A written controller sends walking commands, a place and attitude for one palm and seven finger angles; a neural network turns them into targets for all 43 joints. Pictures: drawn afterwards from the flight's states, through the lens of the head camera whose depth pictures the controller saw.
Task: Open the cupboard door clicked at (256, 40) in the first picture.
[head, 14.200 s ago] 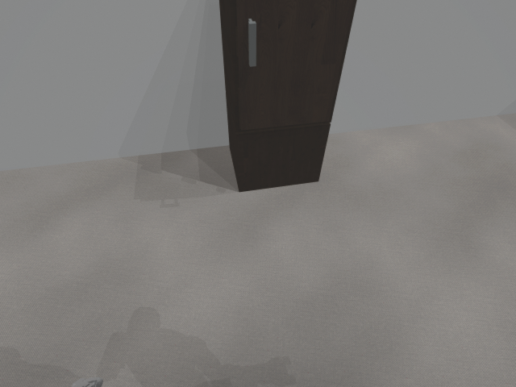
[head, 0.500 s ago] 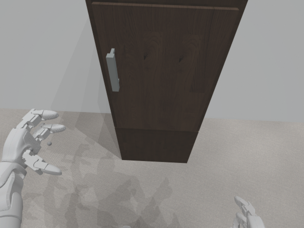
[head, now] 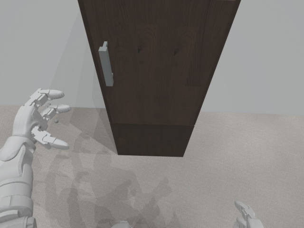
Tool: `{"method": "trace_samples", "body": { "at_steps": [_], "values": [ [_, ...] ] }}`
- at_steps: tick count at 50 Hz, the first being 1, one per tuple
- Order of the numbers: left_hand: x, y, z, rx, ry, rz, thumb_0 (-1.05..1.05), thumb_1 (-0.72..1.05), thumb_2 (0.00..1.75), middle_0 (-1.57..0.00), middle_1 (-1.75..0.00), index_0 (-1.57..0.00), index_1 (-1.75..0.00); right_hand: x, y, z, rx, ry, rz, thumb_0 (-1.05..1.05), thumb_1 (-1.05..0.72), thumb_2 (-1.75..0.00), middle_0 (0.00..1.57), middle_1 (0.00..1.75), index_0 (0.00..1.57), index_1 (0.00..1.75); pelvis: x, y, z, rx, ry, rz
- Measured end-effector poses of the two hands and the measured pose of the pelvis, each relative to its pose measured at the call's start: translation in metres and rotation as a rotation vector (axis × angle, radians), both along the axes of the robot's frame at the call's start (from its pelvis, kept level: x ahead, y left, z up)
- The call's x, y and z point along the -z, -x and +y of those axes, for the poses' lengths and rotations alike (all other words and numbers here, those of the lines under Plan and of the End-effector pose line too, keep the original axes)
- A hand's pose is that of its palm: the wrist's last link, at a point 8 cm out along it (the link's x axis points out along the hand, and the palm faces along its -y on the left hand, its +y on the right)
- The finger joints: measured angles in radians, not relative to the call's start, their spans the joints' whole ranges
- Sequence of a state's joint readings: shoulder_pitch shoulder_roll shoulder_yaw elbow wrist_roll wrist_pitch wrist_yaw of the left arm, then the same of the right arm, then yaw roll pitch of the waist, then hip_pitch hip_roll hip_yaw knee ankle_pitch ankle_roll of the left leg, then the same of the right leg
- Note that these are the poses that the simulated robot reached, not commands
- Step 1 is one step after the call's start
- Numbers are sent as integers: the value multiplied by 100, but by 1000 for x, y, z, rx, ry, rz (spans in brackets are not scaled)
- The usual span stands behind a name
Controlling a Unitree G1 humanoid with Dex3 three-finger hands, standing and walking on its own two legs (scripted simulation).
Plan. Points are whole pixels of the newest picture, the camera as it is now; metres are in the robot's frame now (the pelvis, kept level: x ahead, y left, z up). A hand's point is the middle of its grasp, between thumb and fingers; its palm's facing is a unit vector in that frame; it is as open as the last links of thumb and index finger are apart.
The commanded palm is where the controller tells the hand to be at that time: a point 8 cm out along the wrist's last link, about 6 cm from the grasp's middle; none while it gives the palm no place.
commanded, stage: move the hooked fingers beside the handle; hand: left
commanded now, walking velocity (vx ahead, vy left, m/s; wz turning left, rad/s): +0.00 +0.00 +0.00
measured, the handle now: (107, 64) +0.61 +0.18 +0.07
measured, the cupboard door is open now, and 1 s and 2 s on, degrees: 0 0 0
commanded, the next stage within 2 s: none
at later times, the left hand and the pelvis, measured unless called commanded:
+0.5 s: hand (71, 98) +0.44 +0.25 +0.09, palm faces -0.01 -1.00 +0.01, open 14.0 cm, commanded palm +0.41 +0.31 +0.08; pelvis +0.01 +0.01 -0.01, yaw -2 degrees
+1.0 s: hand (79, 80) +0.51 +0.25 +0.09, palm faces +0.01 -1.00 +0.00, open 14.0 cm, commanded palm +0.50 +0.29 +0.08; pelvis +0.00 +0.01 -0.02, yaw -2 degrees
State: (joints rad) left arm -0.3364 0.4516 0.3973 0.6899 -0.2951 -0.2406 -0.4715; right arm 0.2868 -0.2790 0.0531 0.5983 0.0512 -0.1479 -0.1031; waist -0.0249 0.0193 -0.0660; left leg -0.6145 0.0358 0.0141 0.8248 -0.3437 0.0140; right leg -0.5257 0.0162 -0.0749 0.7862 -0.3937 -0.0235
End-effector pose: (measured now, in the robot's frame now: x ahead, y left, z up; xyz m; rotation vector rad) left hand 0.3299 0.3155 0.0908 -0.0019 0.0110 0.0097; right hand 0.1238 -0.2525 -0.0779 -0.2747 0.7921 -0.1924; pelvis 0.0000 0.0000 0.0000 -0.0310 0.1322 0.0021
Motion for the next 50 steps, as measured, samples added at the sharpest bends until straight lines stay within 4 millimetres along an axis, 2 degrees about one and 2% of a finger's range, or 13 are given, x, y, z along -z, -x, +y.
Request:
{"method": "trace_samples", "body": {
  "at_steps": [10,16,24,33,39,50],
  "values": [
    [6,-31,10,-10,3,8,-1,-50,30,-30,-120,-30,-120,11,34,-9,61,22,141,1,-90,-89,20,30,20,30,4,-4,4,10,6,39],
    [6,-54,4,15,9,-1,-1,-50,30,-30,-120,-30,-120,17,49,-8,87,32,213,1,-90,-89,20,30,20,30,6,-6,9,10,11,62],
    [5,-82,-9,18,12,-1,-1,-50,30,-30,-120,-30,-120,20,60,-2,116,15,250,1,-90,-89,20,30,20,30,8,-8,13,23,10,84],
    [3,-103,-6,-4,-1,-6,-1,-50,30,-30,-120,-30,-120,26,75,1,142,7,312,1,-90,-89,20,30,20,30,11,-8,15,29,15,108],
    [4,-118,-8,3,10,8,-1,-50,30,-30,-120,-30,-120,30,91,-2,158,20,377,1,-90,-89,20,30,20,30,15,-6,14,25,20,128],
    [4,-157,-12,4,3,13,-1,-50,30,-30,-120,-30,-120,30,130,-8,216,57,490,1,-90,-89,20,30,20,30,23,-3,14,29,31,184]
  ]
}}
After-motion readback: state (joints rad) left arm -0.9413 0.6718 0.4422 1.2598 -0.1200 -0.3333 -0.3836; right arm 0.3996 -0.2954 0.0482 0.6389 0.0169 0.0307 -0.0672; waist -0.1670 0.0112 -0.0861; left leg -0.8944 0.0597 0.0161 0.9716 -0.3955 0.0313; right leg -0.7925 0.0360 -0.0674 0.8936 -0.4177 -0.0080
